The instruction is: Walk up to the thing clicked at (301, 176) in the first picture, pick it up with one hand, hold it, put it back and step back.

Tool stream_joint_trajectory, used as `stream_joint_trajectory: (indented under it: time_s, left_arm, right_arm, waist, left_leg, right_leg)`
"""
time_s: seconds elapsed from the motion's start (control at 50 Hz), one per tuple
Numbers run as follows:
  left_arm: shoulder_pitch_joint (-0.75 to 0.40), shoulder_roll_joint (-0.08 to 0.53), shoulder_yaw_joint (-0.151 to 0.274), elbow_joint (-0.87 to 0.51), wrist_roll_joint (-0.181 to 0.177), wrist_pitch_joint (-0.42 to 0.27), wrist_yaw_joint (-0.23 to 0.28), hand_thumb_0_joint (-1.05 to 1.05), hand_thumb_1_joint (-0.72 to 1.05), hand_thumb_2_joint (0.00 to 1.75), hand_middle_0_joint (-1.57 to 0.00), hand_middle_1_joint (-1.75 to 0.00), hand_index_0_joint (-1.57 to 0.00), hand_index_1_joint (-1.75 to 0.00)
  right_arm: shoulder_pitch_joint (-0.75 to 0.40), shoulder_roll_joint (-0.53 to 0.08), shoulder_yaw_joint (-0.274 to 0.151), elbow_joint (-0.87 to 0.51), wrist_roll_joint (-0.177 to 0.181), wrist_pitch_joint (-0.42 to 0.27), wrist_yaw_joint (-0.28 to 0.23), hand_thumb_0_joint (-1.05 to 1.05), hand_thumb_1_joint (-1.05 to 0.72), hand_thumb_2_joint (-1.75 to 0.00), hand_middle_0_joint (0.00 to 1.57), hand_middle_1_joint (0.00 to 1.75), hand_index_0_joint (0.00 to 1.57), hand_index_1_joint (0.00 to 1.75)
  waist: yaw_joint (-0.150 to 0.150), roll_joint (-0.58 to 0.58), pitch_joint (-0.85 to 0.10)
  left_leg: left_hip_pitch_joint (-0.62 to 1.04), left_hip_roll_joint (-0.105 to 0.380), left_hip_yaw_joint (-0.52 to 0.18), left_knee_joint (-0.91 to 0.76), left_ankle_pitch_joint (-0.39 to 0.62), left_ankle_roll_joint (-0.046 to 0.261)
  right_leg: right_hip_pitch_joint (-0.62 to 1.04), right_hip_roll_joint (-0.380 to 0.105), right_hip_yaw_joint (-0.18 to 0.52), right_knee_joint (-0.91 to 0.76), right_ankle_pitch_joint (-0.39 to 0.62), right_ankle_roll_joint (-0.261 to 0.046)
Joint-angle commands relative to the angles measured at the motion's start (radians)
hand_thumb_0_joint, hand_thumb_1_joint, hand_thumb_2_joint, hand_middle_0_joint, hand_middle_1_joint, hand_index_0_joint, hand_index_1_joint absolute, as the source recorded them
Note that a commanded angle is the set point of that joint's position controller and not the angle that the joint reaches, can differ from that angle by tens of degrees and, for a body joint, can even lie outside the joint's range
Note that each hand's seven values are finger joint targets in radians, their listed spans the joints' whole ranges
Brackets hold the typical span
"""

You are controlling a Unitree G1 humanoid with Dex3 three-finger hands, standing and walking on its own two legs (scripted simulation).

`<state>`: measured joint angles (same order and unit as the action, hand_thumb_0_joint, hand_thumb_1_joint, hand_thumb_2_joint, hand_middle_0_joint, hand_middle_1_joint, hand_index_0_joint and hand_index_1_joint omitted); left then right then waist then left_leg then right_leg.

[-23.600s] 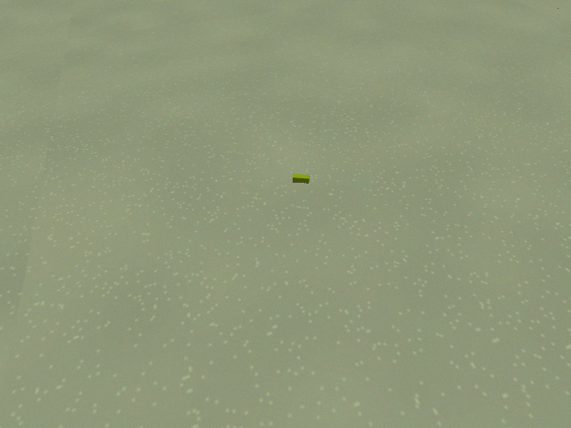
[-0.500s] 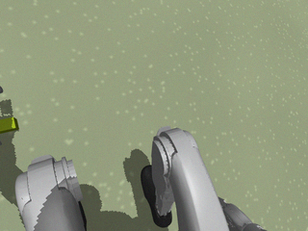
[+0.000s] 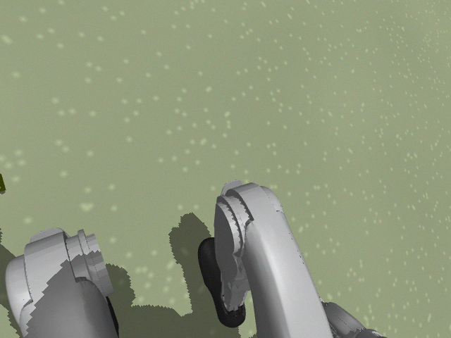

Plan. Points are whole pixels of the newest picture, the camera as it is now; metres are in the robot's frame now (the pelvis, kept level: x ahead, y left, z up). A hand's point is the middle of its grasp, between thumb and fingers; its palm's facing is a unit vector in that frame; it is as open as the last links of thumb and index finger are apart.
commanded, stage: rest palm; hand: left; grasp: from above
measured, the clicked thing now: out of the picture +0.41 +0.33 -0.28
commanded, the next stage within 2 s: close in 0.50 s
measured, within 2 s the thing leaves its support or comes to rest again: neither
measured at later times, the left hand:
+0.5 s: hand out of the picture +0.40 +0.33 -0.25, palm faces -0.44 -0.16 -0.88, open 14.2 cm
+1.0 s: hand out of the picture +0.41 +0.32 -0.25, palm faces -0.39 -0.13 -0.91, open 12.8 cm
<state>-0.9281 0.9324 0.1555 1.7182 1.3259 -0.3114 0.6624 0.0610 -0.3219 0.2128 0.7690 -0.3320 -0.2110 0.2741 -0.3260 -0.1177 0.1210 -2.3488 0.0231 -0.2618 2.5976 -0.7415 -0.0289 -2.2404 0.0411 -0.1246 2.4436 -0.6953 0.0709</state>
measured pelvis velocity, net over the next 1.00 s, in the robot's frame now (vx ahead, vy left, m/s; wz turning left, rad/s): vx -0.01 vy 0.01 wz -0.03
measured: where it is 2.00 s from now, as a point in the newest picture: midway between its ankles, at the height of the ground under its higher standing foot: (171, 324)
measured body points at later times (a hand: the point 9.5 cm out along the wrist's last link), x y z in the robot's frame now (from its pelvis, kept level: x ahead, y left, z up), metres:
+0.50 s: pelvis +0.00 +0.00 +0.00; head +0.25 +0.13 +0.35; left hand +0.42 +0.33 -0.20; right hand +0.09 -0.26 -0.06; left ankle +0.06 +0.13 -0.26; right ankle +0.11 -0.13 -0.26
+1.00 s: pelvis -0.01 +0.01 +0.00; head +0.25 +0.14 +0.35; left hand +0.43 +0.32 -0.19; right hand +0.08 -0.26 -0.05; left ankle +0.06 +0.13 -0.26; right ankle +0.11 -0.13 -0.26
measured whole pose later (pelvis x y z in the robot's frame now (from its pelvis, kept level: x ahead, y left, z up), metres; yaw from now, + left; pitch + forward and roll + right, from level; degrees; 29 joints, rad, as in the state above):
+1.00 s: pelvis -0.01 +0.01 +0.00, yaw -2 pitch +26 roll -14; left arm -0.94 0.92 0.12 1.74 1.28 -0.21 0.76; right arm 0.00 -0.35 0.24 0.75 -0.31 -0.30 0.33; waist -0.34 -0.14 0.15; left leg -2.34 0.03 -0.28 2.60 -0.74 -0.01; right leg -2.21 0.05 -0.14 2.41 -0.68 0.08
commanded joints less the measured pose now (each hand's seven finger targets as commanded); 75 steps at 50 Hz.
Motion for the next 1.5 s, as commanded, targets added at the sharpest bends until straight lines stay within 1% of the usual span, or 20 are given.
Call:
stream_joint_trajectory:
  time_s: [0.0,0.1,0.22,0.34,0.42,0.48,0.52,0.56,0.66,0.84,0.9,0.92,0.94,1.02,1.16,1.24,1.32,1.38,1.42,1.48]
  left_arm:
    - [-0.213,0.196,-0.017,-0.079,-0.006,0.001,0.065,0.00,-0.54,1.00,-0.07,-0.95,-0.05,-0.96]
    - [-0.217,0.199,-0.031,-0.079,0.001,0.031,0.103,0.00,-0.54,1.00,-0.07,-0.93,-0.06,-0.95]
    - [-0.227,0.186,-0.043,-0.065,-0.030,0.067,0.123,0.00,-0.52,0.98,-0.08,-0.94,-0.07,-0.95]
    - [-0.215,0.213,-0.008,-0.045,-0.050,0.078,0.104,0.00,-0.53,0.96,-0.07,-0.97,-0.06,-0.97]
    - [-0.216,0.187,-0.026,-0.042,-0.066,0.064,0.067,0.00,-0.52,0.96,-0.07,-0.97,-0.07,-0.97]
    - [-0.202,0.228,-0.003,-0.045,-0.061,0.042,0.058,0.00,-0.53,0.97,-0.07,-0.97,-0.06,-0.98]
    - [-0.212,0.183,-0.044,-0.069,-0.065,0.027,0.053,0.00,-0.53,0.97,-0.07,-0.97,-0.06,-0.98]
    - [-0.190,0.196,-0.037,-0.060,-0.061,0.014,0.057,0.00,-0.52,0.97,-0.07,-0.97,-0.06,-0.98]
    - [-0.207,0.187,-0.054,-0.108,-0.046,-0.002,0.103,0.00,-0.37,0.88,-0.17,-0.92,-0.17,-0.91]
    - [-0.224,0.196,-0.059,-0.079,-0.041,0.088,0.166,0.00,-0.27,0.79,-0.23,-0.85,-0.24,-0.83]
    - [-0.236,0.244,-0.017,-0.074,-0.051,0.116,0.152,0.00,-0.25,0.77,-0.26,-0.82,-0.27,-0.81]
    - [-0.243,0.222,-0.034,-0.071,-0.056,0.124,0.136,0.00,-0.23,0.75,-0.26,-0.82,-0.28,-0.80]
    - [-0.228,0.258,-0.003,-0.046,-0.065,0.129,0.125,0.00,-0.20,0.72,-0.28,-0.82,-0.30,-0.80]
    - [-0.202,0.261,0.029,-0.006,-0.086,0.116,0.046,0.00,-0.16,0.69,-0.31,-0.79,-0.33,-0.77]
    - [-0.214,0.230,-0.044,-0.072,-0.097,0.005,-0.028,0.00,-0.08,0.62,-0.37,-0.77,-0.40,-0.74]
    - [-0.187,0.202,-0.069,-0.060,-0.089,-0.039,-0.007,0.00,-0.05,0.62,-0.40,-0.73,-0.42,-0.70]
    - [-0.187,0.233,-0.059,-0.109,-0.063,-0.059,0.046,0.00,0.04,0.55,-0.45,-0.68,-0.48,-0.64]
    - [-0.172,0.226,-0.064,-0.094,-0.032,-0.037,0.093,0.00,0.06,0.54,-0.48,-0.63,-0.51,-0.60]
    - [-0.170,0.246,-0.043,-0.110,-0.026,-0.015,0.133,0.00,0.09,0.51,-0.50,-0.59,-0.52,-0.57]
    - [-0.192,0.220,-0.060,-0.115,-0.021,0.032,0.159,0.00,0.12,0.48,-0.53,-0.56,-0.55,-0.53]
  right_arm:
    - [0.141,-0.326,-0.081,-0.003,0.002,-0.020,0.002,0.00,-0.89,-0.90,0.20,0.30,0.20,0.30]
    - [0.123,-0.331,-0.077,0.002,0.006,-0.038,0.012,0.00,-0.89,-0.90,0.20,0.30,0.20,0.30]
    - [0.102,-0.339,-0.072,0.002,0.011,-0.063,0.023,0.00,-0.89,-0.90,0.20,0.30,0.20,0.30]
    - [0.103,-0.339,-0.075,-0.001,0.019,-0.078,0.026,0.00,-0.89,-0.90,0.20,0.30,0.20,0.30]
    - [0.112,-0.340,-0.069,-0.007,0.019,-0.085,0.028,0.00,-0.90,-0.90,0.20,0.30,0.20,0.30]
    - [0.127,-0.346,-0.067,0.000,0.023,-0.079,0.025,0.00,-0.90,-0.90,0.20,0.30,0.20,0.30]
    - [0.101,-0.345,-0.066,-0.006,0.013,-0.079,0.025,0.00,-0.89,-0.90,0.20,0.30,0.20,0.30]
    - [0.118,-0.343,-0.052,-0.007,0.011,-0.076,0.031,0.00,-0.89,-0.90,0.20,0.30,0.20,0.30]
    - [0.098,-0.353,-0.053,0.004,0.008,-0.069,0.028,0.00,-0.89,-0.90,0.20,0.30,0.20,0.30]
    - [0.096,-0.357,-0.063,0.013,0.024,-0.081,0.044,0.00,-0.88,-0.90,0.20,0.30,0.20,0.30]
    - [0.094,-0.369,-0.065,-0.011,0.034,-0.094,0.050,0.00,-0.88,-0.90,0.20,0.30,0.20,0.30]
    - [0.080,-0.363,-0.066,-0.015,0.039,-0.099,0.049,0.00,-0.88,-0.90,0.20,0.30,0.20,0.30]
    - [0.091,-0.371,-0.069,-0.004,0.036,-0.101,0.047,0.00,-0.89,-0.90,0.20,0.30,0.20,0.30]
    - [0.129,-0.364,-0.063,-0.011,0.035,-0.105,0.046,0.00,-0.89,-0.90,0.20,0.30,0.20,0.30]
    - [0.127,-0.346,-0.028,-0.027,0.036,-0.078,0.032,0.00,-0.89,-0.90,0.20,0.30,0.20,0.30]
    - [0.135,-0.344,-0.009,-0.031,0.024,-0.053,0.023,0.00,-0.89,-0.90,0.20,0.30,0.20,0.30]
    - [0.119,-0.362,-0.016,-0.021,0.007,-0.044,0.016,0.00,-0.88,-0.90,0.20,0.30,0.20,0.30]
    - [0.115,-0.360,-0.023,-0.021,0.002,-0.047,0.012,0.00,-0.88,-0.90,0.20,0.30,0.20,0.30]
    - [0.121,-0.364,-0.035,0.004,0.006,-0.047,0.007,0.00,-0.88,-0.89,0.20,0.30,0.20,0.30]
    - [0.116,-0.360,-0.047,-0.004,0.010,-0.058,0.015,0.00,-0.88,-0.89,0.20,0.30,0.20,0.30]
  waist:
    - [-0.030,0.463,-0.616]
    - [-0.024,0.475,-0.619]
    - [-0.033,0.447,-0.599]
    - [-0.031,0.445,-0.605]
    - [-0.051,0.466,-0.593]
    - [-0.043,0.464,-0.604]
    - [-0.046,0.469,-0.596]
    - [-0.053,0.465,-0.604]
    - [-0.044,0.479,-0.630]
    - [-0.048,0.479,-0.588]
    - [-0.044,0.480,-0.586]
    - [-0.045,0.470,-0.572]
    - [-0.048,0.468,-0.556]
    - [-0.051,0.479,-0.555]
    - [-0.066,0.474,-0.561]
    - [-0.066,0.440,-0.571]
    - [-0.050,0.452,-0.570]
    - [-0.052,0.438,-0.566]
    - [-0.046,0.426,-0.559]
    - [-0.051,0.456,-0.552]
  left_leg:
    - [0.492,0.005,0.134,-0.267,0.239,0.034]
    - [0.483,0.007,0.135,-0.274,0.216,0.032]
    - [0.455,0.011,0.125,-0.275,0.180,0.036]
    - [0.453,0.013,0.123,-0.272,0.195,0.036]
    - [0.479,0.012,0.116,-0.265,0.231,0.034]
    - [0.490,0.014,0.114,-0.271,0.242,0.031]
    - [0.494,0.014,0.108,-0.274,0.227,0.028]
    - [0.505,0.015,0.110,-0.264,0.246,0.029]
    - [0.518,0.020,0.107,-0.273,0.257,0.025]
    - [0.495,0.024,0.099,-0.280,0.218,0.024]
    - [0.484,0.023,0.099,-0.282,0.225,0.026]
    - [0.468,0.022,0.100,-0.275,0.211,0.027]
    - [0.453,0.023,0.103,-0.277,0.191,0.029]
    - [0.482,0.019,0.085,-0.297,0.210,0.024]
    - [0.488,0.018,0.098,-0.270,0.229,0.029]
    - [0.487,0.019,0.092,-0.259,0.258,0.032]
    - [0.495,0.023,0.093,-0.270,0.241,0.028]
    - [0.489,0.025,0.102,-0.266,0.220,0.027]
    - [0.477,0.022,0.099,-0.281,0.196,0.030]
    - [0.485,0.027,0.097,-0.293,0.181,0.027]
  right_leg:
    - [0.314,0.043,-0.142,-0.206,0.275,-0.079]
    - [0.320,0.052,-0.135,-0.215,0.255,-0.086]
    - [0.311,0.053,-0.137,-0.231,0.228,-0.084]
    - [0.335,0.048,-0.133,-0.225,0.242,-0.083]
    - [0.332,0.043,-0.143,-0.211,0.276,-0.080]
    - [0.363,0.048,-0.145,-0.216,0.285,-0.082]
    - [0.348,0.046,-0.152,-0.213,0.269,-0.081]
    - [0.368,0.048,-0.154,-0.211,0.293,-0.079]
    - [0.384,0.060,-0.155,-0.224,0.299,-0.083]
    - [0.329,0.053,-0.147,-0.222,0.269,-0.084]
    - [0.337,0.047,-0.140,-0.219,0.276,-0.084]
    - [0.319,0.043,-0.142,-0.216,0.263,-0.082]
    - [0.320,0.044,-0.141,-0.227,0.243,-0.081]
    - [0.312,0.039,-0.152,-0.207,0.250,-0.082]
    - [0.365,0.041,-0.158,-0.215,0.276,-0.077]
    - [0.383,0.049,-0.167,-0.224,0.306,-0.074]
    - [0.376,0.057,-0.171,-0.231,0.281,-0.077]
    - [0.377,0.059,-0.157,-0.239,0.266,-0.077]
    - [0.368,0.059,-0.161,-0.258,0.240,-0.079]
    - [0.333,0.059,-0.153,-0.252,0.228,-0.082]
